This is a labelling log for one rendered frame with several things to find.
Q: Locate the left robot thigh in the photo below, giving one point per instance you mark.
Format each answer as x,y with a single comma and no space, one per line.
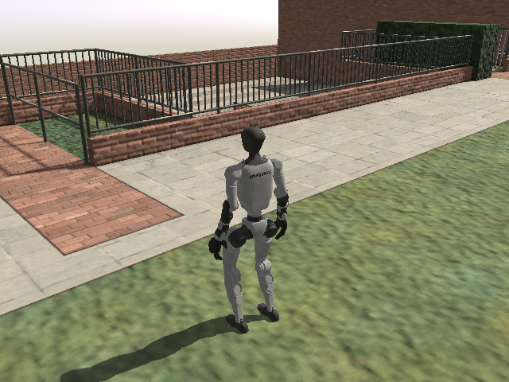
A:
235,238

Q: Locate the left robot upper arm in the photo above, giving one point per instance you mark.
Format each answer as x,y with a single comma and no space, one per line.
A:
232,175

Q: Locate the robot right hand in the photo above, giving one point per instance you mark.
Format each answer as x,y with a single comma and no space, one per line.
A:
283,225

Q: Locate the robot thigh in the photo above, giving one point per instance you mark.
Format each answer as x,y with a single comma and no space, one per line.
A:
262,246
235,238

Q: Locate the robot right forearm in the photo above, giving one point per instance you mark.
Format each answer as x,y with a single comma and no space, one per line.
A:
281,207

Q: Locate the right robot thigh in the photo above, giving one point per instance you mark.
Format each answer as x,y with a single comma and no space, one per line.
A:
262,246

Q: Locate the robot left hand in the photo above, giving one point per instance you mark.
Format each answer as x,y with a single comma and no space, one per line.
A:
215,246

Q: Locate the right robot upper arm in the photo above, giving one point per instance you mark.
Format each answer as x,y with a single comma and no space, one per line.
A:
279,178

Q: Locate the robot left forearm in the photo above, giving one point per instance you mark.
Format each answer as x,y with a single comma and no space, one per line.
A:
225,220

